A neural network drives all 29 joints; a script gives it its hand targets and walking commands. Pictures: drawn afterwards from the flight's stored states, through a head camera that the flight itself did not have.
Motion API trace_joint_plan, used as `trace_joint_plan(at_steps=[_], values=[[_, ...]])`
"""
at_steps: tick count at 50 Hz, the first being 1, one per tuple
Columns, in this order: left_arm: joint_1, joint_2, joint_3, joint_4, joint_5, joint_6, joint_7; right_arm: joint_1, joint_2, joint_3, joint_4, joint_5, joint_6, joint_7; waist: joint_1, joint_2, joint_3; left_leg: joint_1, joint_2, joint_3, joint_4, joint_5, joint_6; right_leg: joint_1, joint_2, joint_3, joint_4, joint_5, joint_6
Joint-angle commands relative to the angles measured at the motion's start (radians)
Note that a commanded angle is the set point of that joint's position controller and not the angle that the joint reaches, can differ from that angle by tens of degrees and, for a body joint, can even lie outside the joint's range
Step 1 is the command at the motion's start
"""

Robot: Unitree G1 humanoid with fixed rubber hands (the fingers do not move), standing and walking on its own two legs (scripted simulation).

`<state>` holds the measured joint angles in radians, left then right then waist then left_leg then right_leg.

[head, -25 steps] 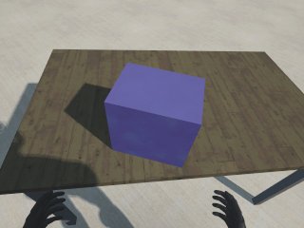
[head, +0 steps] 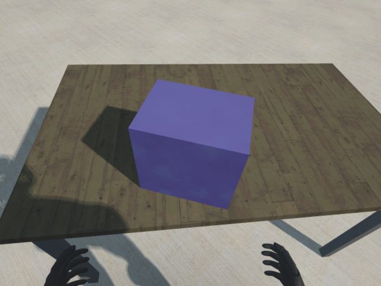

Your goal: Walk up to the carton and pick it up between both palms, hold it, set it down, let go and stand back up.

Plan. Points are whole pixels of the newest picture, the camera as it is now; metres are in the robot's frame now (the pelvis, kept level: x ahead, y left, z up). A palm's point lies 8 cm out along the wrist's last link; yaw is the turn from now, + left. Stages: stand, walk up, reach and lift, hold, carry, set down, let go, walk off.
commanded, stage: set down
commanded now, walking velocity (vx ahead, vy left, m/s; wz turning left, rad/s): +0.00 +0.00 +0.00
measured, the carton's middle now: (193, 146) +0.44 -0.03 +0.02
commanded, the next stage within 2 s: let go in 0.68 s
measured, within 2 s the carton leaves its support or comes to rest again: neither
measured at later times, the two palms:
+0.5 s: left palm out of the picture +0.16 +0.24 -0.07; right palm (291, 281) +0.14 -0.22 -0.07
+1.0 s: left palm out of the picture +0.16 +0.24 -0.07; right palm (293, 283) +0.14 -0.22 -0.07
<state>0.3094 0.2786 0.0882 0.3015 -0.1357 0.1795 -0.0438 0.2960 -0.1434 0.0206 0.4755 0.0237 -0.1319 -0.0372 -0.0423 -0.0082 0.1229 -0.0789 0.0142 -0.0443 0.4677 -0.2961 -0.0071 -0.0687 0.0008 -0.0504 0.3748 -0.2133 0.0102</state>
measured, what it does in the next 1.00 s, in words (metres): stands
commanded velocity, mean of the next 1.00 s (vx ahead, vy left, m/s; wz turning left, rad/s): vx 0.00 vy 0.00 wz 0.00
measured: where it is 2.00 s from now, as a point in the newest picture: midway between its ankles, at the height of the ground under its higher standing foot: outside the picture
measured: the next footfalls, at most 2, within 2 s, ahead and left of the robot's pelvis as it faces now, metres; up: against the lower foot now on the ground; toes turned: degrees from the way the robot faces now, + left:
none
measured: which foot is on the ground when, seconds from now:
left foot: down 0.00-1.00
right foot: down 0.00-1.00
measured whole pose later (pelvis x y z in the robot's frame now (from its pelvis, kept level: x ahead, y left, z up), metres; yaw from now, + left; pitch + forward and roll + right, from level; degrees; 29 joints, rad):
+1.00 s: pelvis +0.00 +0.00 +0.00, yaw +0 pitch -5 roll -1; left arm 0.26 0.22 0.08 0.37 -0.10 0.18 0.01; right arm 0.23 -0.17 0.02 0.60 -0.01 -0.19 0.01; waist -0.04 -0.01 0.12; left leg -0.08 0.01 -0.04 0.47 -0.30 -0.01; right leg -0.07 0.00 -0.05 0.38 -0.22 0.01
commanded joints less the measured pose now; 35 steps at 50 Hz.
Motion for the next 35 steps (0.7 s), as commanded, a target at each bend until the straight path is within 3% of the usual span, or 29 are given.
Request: trace_joint_plan(at_steps=[1, 3, 4, 6, 7, 8, 9, 10, 11, 14, 15, 16, 18, 21, 23, 26, 27, 30, 33, 35], values=[[-0.110, 0.081, -0.057, -0.133, 0.105, -0.051, 0.031, -0.096, -0.089, -0.130, -0.044, -0.003, -0.083, 0.008, 0.019, 0.153, -0.134, -0.002, -0.006, 0.081, -0.120, 0.345, -0.093, 0.030, 0.039, -0.004, -0.036, 0.174, -0.043], [-0.108, 0.046, -0.069, -0.092, 0.120, -0.046, 0.043, -0.118, -0.138, -0.155, 0.053, -0.017, -0.086, 0.034, 0.027, 0.177, -0.116, 0.008, 0.005, 0.067, -0.125, 0.376, -0.101, -0.020, 0.056, -0.018, -0.039, 0.150, -0.066], [-0.095, 0.063, -0.063, -0.103, 0.108, -0.056, 0.034, -0.103, -0.119, -0.140, -0.008, -0.007, -0.100, 0.024, 0.031, 0.144, -0.142, 0.015, -0.003, 0.081, -0.119, 0.376, -0.090, 0.010, 0.048, -0.008, -0.037, 0.161, -0.059], [-0.112, 0.040, -0.082, -0.051, 0.123, -0.044, 0.043, -0.117, -0.124, -0.145, 0.059, -0.011, -0.092, 0.037, 0.020, 0.169, -0.117, -0.014, 0.007, 0.063, -0.132, 0.296, -0.087, 0.003, 0.049, -0.012, -0.038, 0.129, -0.061], [-0.124, 0.062, -0.078, -0.081, 0.114, -0.050, 0.039, -0.113, -0.107, -0.139, 0.019, -0.015, -0.093, 0.029, 0.025, 0.153, -0.133, -0.016, 0.007, 0.068, -0.136, 0.285, -0.079, 0.024, 0.048, -0.011, -0.028, 0.141, -0.056], [-0.130, 0.056, -0.080, -0.071, 0.114, -0.047, 0.042, -0.136, -0.118, -0.147, 0.056, -0.013, -0.092, 0.035, 0.020, 0.165, -0.116, -0.025, 0.007, 0.070, -0.137, 0.281, -0.080, 0.012, 0.048, -0.015, -0.026, 0.133, -0.059], [-0.113, 0.067, -0.073, -0.066, 0.107, -0.052, 0.035, -0.110, -0.099, -0.134, 0.028, -0.020, -0.088, 0.025, 0.013, 0.130, -0.125, -0.021, 0.000, 0.074, -0.134, 0.307, -0.078, 0.042, 0.040, -0.004, -0.029, 0.163, -0.046], [-0.116, 0.040, -0.076, -0.034, 0.132, -0.039, 0.041, -0.125, -0.134, -0.141, 0.082, -0.017, -0.082, 0.036, 0.023, 0.166, -0.112, -0.016, 0.003, 0.071, -0.137, 0.318, -0.092, 0.020, 0.051, -0.013, -0.019, 0.146, -0.058], [-0.108, 0.060, -0.076, -0.059, 0.111, -0.050, 0.035, -0.107, -0.109, -0.138, 0.023, -0.021, -0.090, 0.026, 0.014, 0.123, -0.124, -0.022, -0.001, 0.077, -0.138, 0.285, -0.078, 0.042, 0.043, -0.007, -0.029, 0.157, -0.048], [-0.146, 0.035, -0.072, -0.040, 0.136, -0.041, 0.043, -0.152, -0.131, -0.149, 0.082, -0.024, -0.085, 0.035, 0.016, 0.149, -0.101, -0.034, -0.004, 0.074, -0.136, 0.291, -0.086, 0.024, 0.056, -0.023, -0.024, 0.148, -0.058], [-0.136, 0.037, -0.074, -0.044, 0.123, -0.042, 0.040, -0.138, -0.110, -0.144, 0.050, -0.022, -0.085, 0.032, 0.019, 0.130, -0.115, -0.037, -0.004, 0.080, -0.139, 0.280, -0.078, 0.032, 0.049, -0.014, -0.028, 0.155, -0.050], [-0.135, 0.021, -0.074, -0.055, 0.140, -0.041, 0.056, -0.148, -0.139, -0.154, 0.088, -0.028, -0.088, 0.049, 0.028, 0.169, -0.117, -0.023, 0.000, 0.075, -0.139, 0.309, -0.088, 0.005, 0.060, -0.028, -0.016, 0.136, -0.062], [-0.133, 0.017, -0.080, -0.047, 0.140, -0.043, 0.056, -0.147, -0.152, -0.158, 0.115, -0.026, -0.092, 0.050, 0.019, 0.161, -0.118, -0.026, 0.003, 0.071, -0.140, 0.296, -0.084, 0.007, 0.061, -0.025, -0.019, 0.131, -0.062], [-0.121, 0.040, -0.062, -0.081, 0.124, -0.056, 0.055, -0.121, -0.109, -0.142, 0.045, -0.018, -0.105, 0.042, 0.017, 0.132, -0.151, -0.011, -0.007, 0.081, -0.126, 0.323, -0.073, 0.034, 0.047, -0.007, -0.026, 0.171, -0.051], [-0.125, 0.015, -0.069, -0.056, 0.142, -0.051, 0.061, -0.144, -0.143, -0.153, 0.094, -0.022, -0.106, 0.048, 0.024, 0.153, -0.133, -0.001, -0.003, 0.076, -0.123, 0.336, -0.083, 0.010, 0.057, -0.020, -0.025, 0.153, -0.059], [-0.140, 0.014, -0.076, -0.041, 0.137, -0.049, 0.063, -0.146, -0.142, -0.157, 0.094, -0.028, -0.108, 0.049, 0.015, 0.123, -0.137, -0.010, -0.002, 0.075, -0.121, 0.308, -0.072, 0.007, 0.056, -0.016, -0.029, 0.158, -0.057], [-0.133, 0.020, -0.073, -0.063, 0.144, -0.053, 0.064, -0.136, -0.144, -0.155, 0.098, -0.027, -0.108, 0.046, 0.016, 0.145, -0.134, -0.010, -0.004, 0.075, -0.113, 0.333, -0.078, 0.008, 0.053, -0.016, -0.024, 0.174, -0.058], [-0.128, 0.013, -0.076, -0.036, 0.151, -0.049, 0.062, -0.139, -0.145, -0.148, 0.126, -0.027, -0.106, 0.051, 0.010, 0.138, -0.115, -0.002, -0.001, 0.070, -0.115, 0.333, -0.077, -0.004, 0.052, -0.012, -0.035, 0.171, -0.055], [-0.133, 0.010, -0.071, -0.050, 0.152, -0.055, 0.067, -0.141, -0.139, -0.141, 0.097, -0.018, -0.115, 0.050, 0.025, 0.143, -0.140, 0.021, -0.005, 0.073, -0.103, 0.351, -0.074, 0.002, 0.049, -0.004, -0.033, 0.181, -0.054], [-0.152, 0.006, -0.079, -0.030, 0.155, -0.052, 0.066, -0.156, -0.154, -0.145, 0.134, -0.026, -0.107, 0.054, 0.012, 0.139, -0.119, -0.003, 0.002, 0.068, -0.112, 0.330, -0.076, 0.007, 0.055, -0.010, -0.028, 0.171, -0.057]])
